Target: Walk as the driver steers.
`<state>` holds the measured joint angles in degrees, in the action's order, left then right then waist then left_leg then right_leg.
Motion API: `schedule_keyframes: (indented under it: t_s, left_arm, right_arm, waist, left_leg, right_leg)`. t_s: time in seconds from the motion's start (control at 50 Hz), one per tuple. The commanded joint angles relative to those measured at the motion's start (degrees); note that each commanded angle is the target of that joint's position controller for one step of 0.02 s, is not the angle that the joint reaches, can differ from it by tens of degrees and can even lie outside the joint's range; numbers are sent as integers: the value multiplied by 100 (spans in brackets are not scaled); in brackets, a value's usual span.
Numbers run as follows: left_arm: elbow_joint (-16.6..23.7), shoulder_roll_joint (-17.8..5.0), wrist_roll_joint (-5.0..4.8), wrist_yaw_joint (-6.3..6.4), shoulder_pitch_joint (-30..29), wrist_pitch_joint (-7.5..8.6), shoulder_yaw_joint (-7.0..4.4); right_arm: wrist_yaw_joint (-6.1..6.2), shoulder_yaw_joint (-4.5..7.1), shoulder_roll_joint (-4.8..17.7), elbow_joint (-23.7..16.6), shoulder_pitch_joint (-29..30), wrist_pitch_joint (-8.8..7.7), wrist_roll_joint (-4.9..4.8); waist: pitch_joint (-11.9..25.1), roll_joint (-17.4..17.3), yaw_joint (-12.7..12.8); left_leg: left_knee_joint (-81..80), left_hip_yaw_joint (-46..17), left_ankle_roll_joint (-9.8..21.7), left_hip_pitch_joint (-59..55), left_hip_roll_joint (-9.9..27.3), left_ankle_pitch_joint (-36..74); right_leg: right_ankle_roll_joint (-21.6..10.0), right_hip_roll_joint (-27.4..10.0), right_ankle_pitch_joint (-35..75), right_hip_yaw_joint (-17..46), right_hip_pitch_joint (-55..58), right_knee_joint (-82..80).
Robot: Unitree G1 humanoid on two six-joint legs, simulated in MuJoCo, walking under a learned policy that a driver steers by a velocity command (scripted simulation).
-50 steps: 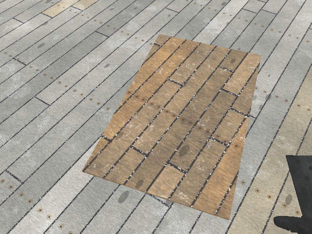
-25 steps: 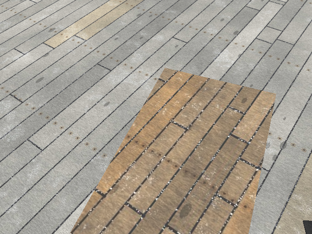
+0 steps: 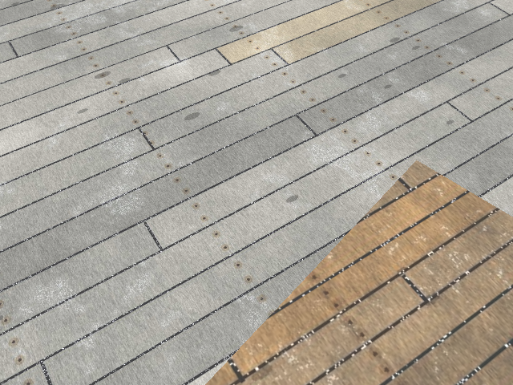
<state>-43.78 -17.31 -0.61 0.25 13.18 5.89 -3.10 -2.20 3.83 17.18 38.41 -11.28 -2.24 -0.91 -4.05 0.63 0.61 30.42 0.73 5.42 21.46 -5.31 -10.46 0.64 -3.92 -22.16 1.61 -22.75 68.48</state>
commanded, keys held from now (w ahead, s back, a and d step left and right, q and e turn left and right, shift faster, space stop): w+q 0.12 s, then w+e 0.88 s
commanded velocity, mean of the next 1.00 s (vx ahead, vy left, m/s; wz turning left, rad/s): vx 0.50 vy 0.00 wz -0.18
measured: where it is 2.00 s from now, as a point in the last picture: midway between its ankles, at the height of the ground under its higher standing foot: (318, 255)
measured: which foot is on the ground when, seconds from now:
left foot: down 0.00-0.40, up 0.42-0.86, down 0.88-1.00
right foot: up 0.00-0.36, down 0.38-0.90, up 0.92-1.00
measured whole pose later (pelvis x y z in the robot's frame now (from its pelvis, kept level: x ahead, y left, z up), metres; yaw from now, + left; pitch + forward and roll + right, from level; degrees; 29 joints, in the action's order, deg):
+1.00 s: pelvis +0.58 -0.04 +0.00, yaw -17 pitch +1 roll +1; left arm -42.5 -17.6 -1.5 0.8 20.9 1.1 -3.2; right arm -0.3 2.9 15.3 39.0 -7.2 -6.0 0.2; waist -0.6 2.0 1.9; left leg 27.1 0.1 1.1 18.8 -2.4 -9.6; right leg -1.0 2.6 -24.3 5.9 -21.3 64.8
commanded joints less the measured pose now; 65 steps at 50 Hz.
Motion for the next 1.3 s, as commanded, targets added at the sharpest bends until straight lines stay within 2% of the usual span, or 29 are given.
schedule_keyframes:
  t_s: [0.02, 0.08, 0.16, 0.26, 0.32, 0.36, 0.38, 0.4, 0.42, 0.44, 0.46, 0.48, 0.5, 0.52, 0.58, 0.7, 0.8, 0.86, 0.88, 0.9, 0.92, 0.94, 0.96, 1.02, 1.04, 1.1, 1.18, 1.24, 1.3]
  left_arm:
    - [489, -793, 121, 16, 70, 83, -213]
    - [587, -541, 163, 31, -196, -52, -139]
    - [694, -243, 132, -69, -975, 4, -6]
    - [878, -383, -4, -229, -1577, 76, -3]
    - [953, -476, -32, -300, -1498, 68, -30]
    - [755, -692, -6, -293, -686, 61, -154]
    - [551, -909, 23, -271, 126, 45, -260]
    - [528, -1410, 95, -253, 807, 42, -370]
    - [382, -1293, -67, -292, 1086, -3, -380]
    - [430, -900, -140, -277, 925, -34, -248]
    - [521, -764, -56, -240, 657, -79, -214]
    - [558, -731, 14, -226, 427, -110, -197]
    - [608, -640, 52, -204, 289, -110, -159]
    - [647, -651, 69, -194, 275, -111, -153]
    - [639, -765, 22, -118, 219, -121, -192]
    - [393, -898, -80, 57, 748, -239, -261]
    - [256, -825, -114, 114, 1055, -365, -269]
    - [337, -757, -88, 114, 797, -415, -274]
    - [447, -510, -33, 79, 684, -396, -179]
    - [554, -134, -50, 75, 1221, -351, -59]
    - [626, -270, -137, 81, 1583, -316, -20]
    - [528, -778, -175, 81, 1237, -331, -146]
    - [598, -888, -126, 76, 748, -367, -190]
    - [729, -590, -47, 1, 372, -413, -196]
    - [784, -428, -95, -20, 463, -443, -166]
    - [955, -319, -66, -32, 160, -501, -124]
    - [1070, -203, 15, -157, -311, -401, -70]
    - [1260, -178, 0, -292, -729, -389, -72]
    - [1282, -377, 82, -305, -496, -363, -171]
  right_arm:
    - [77, 197, 690, -436, -39, -145, 74]
    - [177, 234, 842, -315, -199, -175, 33]
    - [273, 199, 782, -100, -500, -135, 0]
    - [242, 184, 880, 263, -1014, -155, 19]
    - [261, 212, 954, 412, -1070, -99, 31]
    - [292, 211, 988, 389, -848, -55, 47]
    - [324, 153, 889, 312, -783, -32, 89]
    - [330, 32, 569, 112, -1204, -89, 174]
    - [297, -50, 376, 141, -1404, -194, 163]
    - [220, 16, 802, 47, -1004, -315, 46]
    - [168, 15, 833, -94, -432, -404, -66]
    - [159, -1, 757, -170, -109, -467, 4]
    - [179, 35, 757, -190, -66, -473, 135]
    - [185, 36, 712, -214, -85, -472, 206]
    - [233, 1, 504, -207, -221, -352, 195]
    - [198, -95, 256, -444, 1040, -397, 156]
    - [101, -11, 443, -565, 1514, -504, 63]
    - [149, 149, 728, -354, 670, -568, 61]
    - [199, 235, 932, -271, -81, -584, 150]
    - [248, 353, 1385, -183, -840, -530, 236]
    - [193, 343, 1238, -1, -1053, -454, 90]
    - [202, 224, 749, -95, -745, -421, 38]
    - [220, 162, 555, -125, -474, -376, 65]
    - [200, 69, 328, 12, -162, -388, 164]
    - [192, 91, 406, 70, -70, -401, 152]
    - [192, 154, 569, 196, 36, -452, 119]
    - [276, 202, 805, 324, 136, -321, 91]
    - [308, 215, 943, 525, -198, -233, -6]
    - [281, 232, 1086, 687, -272, -166, -141]
  waist:
    - [778, -298, 54]
    - [490, -278, 30]
    - [413, -426, -325]
    - [172, -547, -634]
    - [98, -629, -512]
    - [633, -577, -34]
    - [1254, -400, 343]
    - [2117, 544, 327]
    - [2409, 1681, 324]
    - [1876, 1005, 444]
    - [1212, 515, 463]
    - [674, 34, 329]
    - [534, -93, 169]
    - [505, 76, 75]
    - [554, 354, -122]
    - [382, 352, 317]
    - [365, 463, 367]
    - [660, 604, -143]
    - [1349, 376, -531]
    - [2246, -728, -536]
    - [2465, -1901, -410]
    - [1609, -1093, -500]
    - [968, -631, -513]
    - [190, -568, -255]
    - [267, -791, -114]
    - [92, -591, -86]
    - [218, -413, -202]
    - [378, -428, -354]
    - [612, -482, -42]
  left_leg:
    - [-1678, -2358, 1223, -1523, 1581, 1056]
    - [-1814, -1846, 1241, -923, 1414, 1692]
    - [-1763, -1224, 772, -754, 1006, 1161]
    - [-1604, -1432, 696, -1646, 1572, 877]
    - [-1286, -1390, 544, -2392, 1866, 1827]
    - [-329, -966, 351, -2483, 1624, 3936]
    - [753, -656, 176, -2061, 1350, 4176]
    - [2719, -360, -200, -280, 743, 2297]
    - [4223, -420, -533, 1378, -53, -1810]
    - [4629, -926, -462, 2123, 317, -1844]
    - [4508, -839, -410, 2271, 553, -1423]
    - [4038, -727, -396, 2231, 731, -1121]
    - [3563, -718, -428, 2000, 901, -835]
    - [3292, -669, -496, 1704, 929, -745]
    - [2618, -533, -747, 1502, 932, -561]
    - [401, -428, -957, 858, 550, 1430]
    - [-363, -647, -772, 628, 387, 1160]
    - [-775, -544, -428, -667, 457, 850]
    - [-568, -981, -100, -2048, 1058, 753]
    - [-533, -2783, 634, -4139, 2313, 261]
    - [-1009, -4561, 1097, -4547, 3035, -1026]
    - [-1224, -4099, 875, -3805, 2818, -1733]
    - [-1330, -3225, 642, -3060, 2548, -1369]
    - [-1783, -1691, 401, -1569, 1935, 338]
    - [-1931, -1544, 503, -1500, 1962, 303]
    - [-2188, -920, 681, -1298, 2019, 1276]
    - [-1851, 294, 383, -1257, 1657, 3062]
    - [-1560, 412, 287, -1606, 1753, 3165]
    - [-824, 227, 193, -1943, 1871, 3852]
  right_leg:
    - [78, -351, 454, 379, -1324, -405]
    - [328, -264, 914, 203, -1311, -1188]
    - [353, 15, 2682, 41, -869, -3051]
    - [-17, 52, 2878, 33, -1080, -3760]
    - [-359, 112, 1981, -12, -1272, -3894]
    - [-639, 501, 1779, -363, -108, -4053]
    - [-870, 396, 2099, -167, 1177, -3986]
    - [-1616, -800, 1990, 1913, 3291, -3995]
    - [-2298, -1544, 900, 4186, 4342, -4871]
    - [-2028, -1486, -72, 4164, 4153, -5132]
    - [-1807, -1268, 45, 3431, 3459, -5217]
    - [-1688, -1017, 636, 2875, 2684, -5337]
    - [-1622, -860, 1161, 2573, 2241, -5435]
    - [-1628, -697, 1998, 2375, 1970, -5466]
    - [-1729, -563, 2375, 2024, 1471, -5662]
    - [-1272, -74, 2337, 1483, 935, -5546]
    - [-1142, -307, 2029, 2183, 1644, -5010]
    - [-899, -174, 2618, 2284, 1587, -4249]
    - [-733, 97, 2496, 1977, 1079, -3097]
    - [-330, 866, 743, 1187, -551, -1248]
    - [-216, 806, -1246, 879, -1792, -98]
    - [-165, 427, -839, 960, -2175, 355]
    - [-117, 247, -363, 736, -2172, 406]
    - [-90, -160, 271, 576, -1650, -128]
    - [-46, -197, 370, 468, -1636, -228]
    - [96, -316, 795, 420, -1793, -736]
    - [81, -87, 2192, -70, -1106, -2350]
    - [-81, 78, 2435, -165, -713, -3106]
    - [-422, 396, 1933, -186, -13, -3726]
Keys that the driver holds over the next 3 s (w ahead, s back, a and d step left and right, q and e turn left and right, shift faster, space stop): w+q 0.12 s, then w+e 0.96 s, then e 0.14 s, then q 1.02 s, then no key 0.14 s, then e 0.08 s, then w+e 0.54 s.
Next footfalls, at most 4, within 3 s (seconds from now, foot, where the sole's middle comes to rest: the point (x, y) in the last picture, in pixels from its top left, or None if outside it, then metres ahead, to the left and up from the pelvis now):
0.38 right None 0.41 -0.13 -0.77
0.88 left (251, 287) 0.70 0.04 -0.77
1.34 right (363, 246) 0.84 -0.29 -0.77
1.76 left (279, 237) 0.86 -0.04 -0.77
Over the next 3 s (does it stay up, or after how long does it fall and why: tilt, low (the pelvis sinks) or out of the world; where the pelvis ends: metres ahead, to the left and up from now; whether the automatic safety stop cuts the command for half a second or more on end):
stays up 0.96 -0.20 -0.01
